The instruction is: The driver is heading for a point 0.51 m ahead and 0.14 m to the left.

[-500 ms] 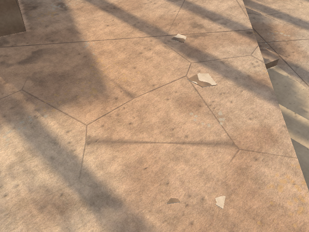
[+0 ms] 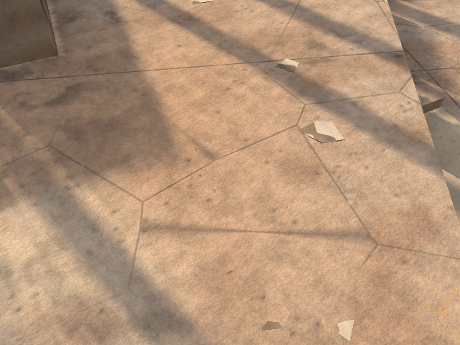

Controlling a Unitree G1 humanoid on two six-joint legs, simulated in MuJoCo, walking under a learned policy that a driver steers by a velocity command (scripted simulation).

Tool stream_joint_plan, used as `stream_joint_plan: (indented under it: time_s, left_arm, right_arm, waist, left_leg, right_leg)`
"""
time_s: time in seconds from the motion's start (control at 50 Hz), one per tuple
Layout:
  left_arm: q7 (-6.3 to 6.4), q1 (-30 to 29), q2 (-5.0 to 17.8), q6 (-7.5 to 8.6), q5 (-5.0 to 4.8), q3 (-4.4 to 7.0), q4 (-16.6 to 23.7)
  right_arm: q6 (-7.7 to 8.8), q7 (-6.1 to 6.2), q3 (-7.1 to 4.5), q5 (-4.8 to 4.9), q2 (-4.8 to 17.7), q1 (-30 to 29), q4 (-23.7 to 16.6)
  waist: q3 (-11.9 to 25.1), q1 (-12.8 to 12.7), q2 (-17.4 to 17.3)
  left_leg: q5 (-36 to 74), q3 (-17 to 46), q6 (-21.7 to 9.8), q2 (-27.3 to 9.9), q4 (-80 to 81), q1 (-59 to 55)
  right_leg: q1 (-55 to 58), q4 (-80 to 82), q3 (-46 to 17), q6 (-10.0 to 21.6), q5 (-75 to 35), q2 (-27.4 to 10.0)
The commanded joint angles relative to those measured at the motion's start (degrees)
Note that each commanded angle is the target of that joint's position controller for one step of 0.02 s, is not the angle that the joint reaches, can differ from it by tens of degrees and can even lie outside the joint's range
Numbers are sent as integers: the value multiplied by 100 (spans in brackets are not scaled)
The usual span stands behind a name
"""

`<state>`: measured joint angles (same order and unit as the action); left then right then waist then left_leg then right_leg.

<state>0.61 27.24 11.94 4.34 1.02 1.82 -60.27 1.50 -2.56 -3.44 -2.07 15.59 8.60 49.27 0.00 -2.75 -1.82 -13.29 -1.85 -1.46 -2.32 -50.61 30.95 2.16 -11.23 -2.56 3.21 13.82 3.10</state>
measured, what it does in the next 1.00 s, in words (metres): walks ahead: left foot, then right foot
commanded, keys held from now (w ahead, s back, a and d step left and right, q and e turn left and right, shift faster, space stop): w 0.52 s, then no key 0.48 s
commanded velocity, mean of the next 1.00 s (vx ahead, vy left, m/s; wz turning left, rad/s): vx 0.34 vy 0.00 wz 0.00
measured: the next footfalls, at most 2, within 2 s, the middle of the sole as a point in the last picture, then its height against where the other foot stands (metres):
left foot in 0.18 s outside the picture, level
right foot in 0.70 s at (267, 334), level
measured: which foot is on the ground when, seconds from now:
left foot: up 0.00-0.16, down 0.18-0.72, up 0.74-1.00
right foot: down 0.00-0.20, up 0.22-0.68, down 0.70-1.00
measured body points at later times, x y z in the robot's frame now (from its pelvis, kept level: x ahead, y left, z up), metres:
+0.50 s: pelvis +0.26 +0.07 +0.00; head +0.28 +0.08 +0.45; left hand +0.37 +0.31 -0.14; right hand +0.22 -0.18 -0.14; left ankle +0.22 +0.12 -0.75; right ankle +0.37 -0.08 -0.68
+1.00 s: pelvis +0.44 +0.04 -0.01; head +0.47 +0.03 +0.44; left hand +0.47 +0.27 -0.16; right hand +0.48 -0.20 -0.17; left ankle +0.45 +0.18 -0.72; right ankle +0.51 -0.02 -0.75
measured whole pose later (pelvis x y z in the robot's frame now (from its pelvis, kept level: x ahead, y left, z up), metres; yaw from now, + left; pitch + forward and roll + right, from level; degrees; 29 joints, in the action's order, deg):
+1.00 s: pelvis +0.44 +0.04 -0.01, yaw +1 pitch -1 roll +0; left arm 0.9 14.0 9.6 2.9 1.3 0.4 -60.3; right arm -1.3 1.9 -1.4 -1.5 10.1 13.0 59.0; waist -3.7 -0.2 -1.4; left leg -22.8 1.6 -0.4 -2.1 -42.9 20.0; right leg -15.9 -22.4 5.9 5.9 5.9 3.5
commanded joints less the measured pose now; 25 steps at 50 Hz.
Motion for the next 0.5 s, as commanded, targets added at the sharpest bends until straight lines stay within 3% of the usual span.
stream_joint_plan:
  time_s: [0.02,0.08,0.12,0.16,0.18,0.2,0.22,0.24,0.26,0.28,0.32,0.38,0.5]
  left_arm:
    - [17,110,722,103,0,109,114]
    - [13,177,852,112,9,131,36]
    - [18,101,925,100,2,145,7]
    - [17,-64,1038,84,-10,170,-9]
    - [9,-69,1014,71,-10,160,-11]
    - [-4,-43,786,67,-9,92,126]
    - [-32,491,150,66,-127,-8,226]
    - [-38,181,702,52,7,136,200]
    - [-79,-266,763,56,23,176,327]
    - [-112,-538,619,79,21,140,373]
    - [-168,-532,462,-27,103,126,348]
    - [-240,-747,347,-153,118,126,409]
    - [-296,-2312,266,-184,90,59,931]
  right_arm:
    - [57,-32,41,20,143,-976,-627]
    - [43,-13,62,64,178,-1276,-796]
    - [50,34,35,69,246,-1109,-792]
    - [97,136,-71,67,391,-176,-505]
    - [149,207,-163,31,553,761,-172]
    - [214,285,-280,-96,977,1790,12]
    - [213,250,-360,-123,1502,2063,91]
    - [166,206,-308,74,1188,1587,76]
    - [181,185,-206,117,797,914,-42]
    - [241,153,-125,107,490,636,-60]
    - [327,174,-37,107,235,571,71]
    - [443,192,-9,141,205,1046,335]
    - [443,224,50,159,174,1707,634]
  waist:
    - [-746,-36,755]
    - [-779,-71,865]
    - [-738,60,850]
    - [-289,530,690]
    - [244,891,449]
    - [914,1240,-96]
    - [1490,911,-1466]
    - [964,748,-726]
    - [206,486,-321]
    - [-94,408,-27]
    - [-182,147,-191]
    - [-221,73,-175]
    - [-614,339,-81]
  left_leg:
    - [405,-143,111,-73,537,822]
    - [512,-254,-34,16,1247,228]
    - [447,-339,-212,119,1524,-309]
    - [394,-458,-410,437,1936,-1577]
    - [361,-456,-534,504,2131,-2772]
    - [-762,911,-783,-711,2404,-4136]
    - [-1652,3850,-1338,-2201,3435,-4958]
    - [-1934,4268,-1347,-2029,3855,-4253]
    - [-1724,3300,-1245,-1855,3824,-3471]
    - [-840,2590,-1166,-1565,3958,-2855]
    - [176,1687,-975,-1123,4114,-2281]
    - [1094,1179,-1033,-1004,4247,-2257]
    - [1858,583,-969,-753,4447,-2555]
  right_leg:
    - [-177,555,-872,856,-1111,-1347]
    - [-302,423,-684,768,-1784,-1431]
    - [-304,186,-600,681,-2455,-1554]
    - [-305,-1000,-299,493,-4173,-1433]
    - [-660,-2186,-41,378,-4284,-1154]
    - [-1753,-3932,170,271,-2545,-845]
    - [-3324,-5782,322,82,1484,175]
    - [-3710,-6298,-282,231,1289,-103]
    - [-3824,-6243,-183,292,672,-440]
    - [-3640,-5963,-124,287,277,-638]
    - [-3182,-5533,-40,204,92,-837]
    - [-3299,-5209,138,88,-76,-855]
    - [-4036,-3606,500,-152,-1197,-864]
